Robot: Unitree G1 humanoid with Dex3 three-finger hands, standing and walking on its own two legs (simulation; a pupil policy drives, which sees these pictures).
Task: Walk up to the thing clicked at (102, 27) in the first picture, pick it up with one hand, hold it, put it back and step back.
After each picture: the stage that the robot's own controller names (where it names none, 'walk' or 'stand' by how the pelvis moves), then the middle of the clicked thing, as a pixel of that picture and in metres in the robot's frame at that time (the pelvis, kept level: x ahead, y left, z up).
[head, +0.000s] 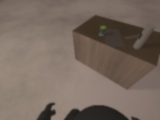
stand; (102, 31) +1.02 -0.08 -0.07
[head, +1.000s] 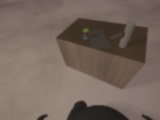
walk; (86, 34) +0.90 +0.18 -0.05
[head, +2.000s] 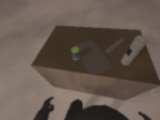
stand; (75, 54) +0.51 +0.19 -0.04
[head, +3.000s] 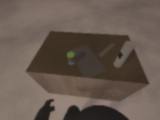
stand; (71, 58) +0.50 +0.21 -0.06
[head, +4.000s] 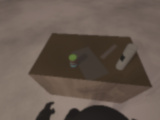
stand; (73, 61) +0.49 +0.19 -0.08
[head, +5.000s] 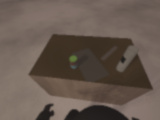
stand; (73, 62) +0.48 +0.19 -0.08
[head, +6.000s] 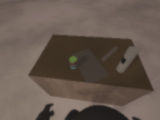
stand; (73, 63) +0.47 +0.19 -0.08
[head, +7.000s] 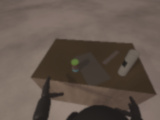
rise first; (75, 65) +0.46 +0.19 -0.07
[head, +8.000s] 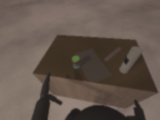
go down; (76, 62) +0.48 +0.19 -0.07
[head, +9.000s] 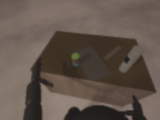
go down; (75, 60) +0.49 +0.17 -0.06
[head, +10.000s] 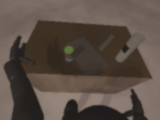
go down; (69, 54) +0.48 +0.17 -0.01
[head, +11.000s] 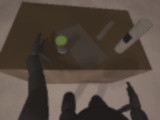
close in; (62, 45) +0.49 +0.18 +0.02
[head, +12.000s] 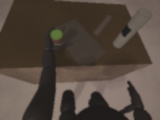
close; (58, 40) +0.51 +0.19 +0.05
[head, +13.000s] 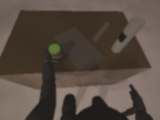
lift; (56, 53) +0.44 +0.21 +0.03
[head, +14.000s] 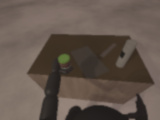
lift; (65, 64) +0.33 +0.18 +0.12
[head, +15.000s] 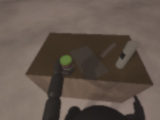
hold; (67, 65) +0.32 +0.17 +0.10
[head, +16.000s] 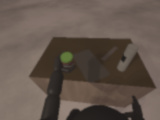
hold; (68, 62) +0.32 +0.17 +0.15
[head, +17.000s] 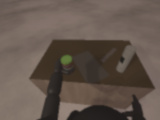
crouch; (67, 65) +0.32 +0.17 +0.12
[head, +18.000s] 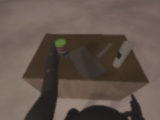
crouch; (62, 49) +0.43 +0.21 +0.14
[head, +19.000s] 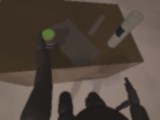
lower; (50, 40) +0.52 +0.21 +0.03
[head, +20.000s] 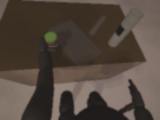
lower; (52, 42) +0.50 +0.20 +0.04
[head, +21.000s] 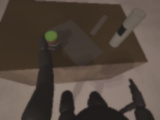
lower; (53, 41) +0.51 +0.20 +0.04
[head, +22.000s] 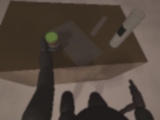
lower; (53, 42) +0.50 +0.20 +0.04
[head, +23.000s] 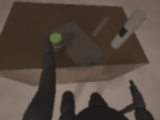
loosen; (57, 43) +0.50 +0.19 +0.04
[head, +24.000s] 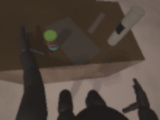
rise; (52, 41) +0.50 +0.20 +0.04
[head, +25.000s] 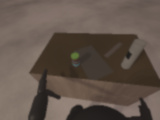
sink last; (75, 60) +0.48 +0.18 -0.02
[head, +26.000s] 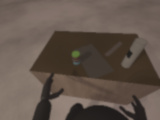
stand; (76, 58) +0.49 +0.18 -0.02
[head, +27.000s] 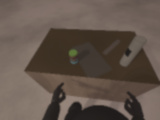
stand; (73, 57) +0.48 +0.18 -0.01
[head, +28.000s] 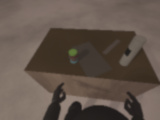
stand; (73, 56) +0.48 +0.18 -0.01
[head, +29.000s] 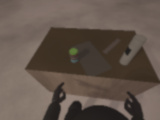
stand; (74, 55) +0.49 +0.18 -0.01
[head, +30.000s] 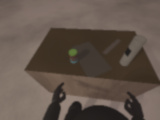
stand; (73, 56) +0.48 +0.19 -0.01
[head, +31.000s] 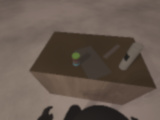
stand; (76, 59) +0.49 +0.17 -0.05
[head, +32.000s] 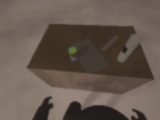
walk; (73, 54) +0.50 +0.19 -0.06
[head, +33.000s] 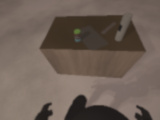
walk; (77, 35) +0.75 +0.22 -0.05
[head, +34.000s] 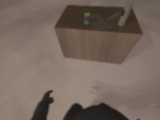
stand; (87, 18) +1.07 +0.14 -0.04
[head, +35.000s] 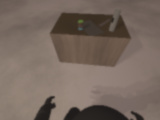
stand; (80, 25) +1.08 +0.21 -0.07
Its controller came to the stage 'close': yes
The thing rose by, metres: 0.21
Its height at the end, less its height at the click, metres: +0.00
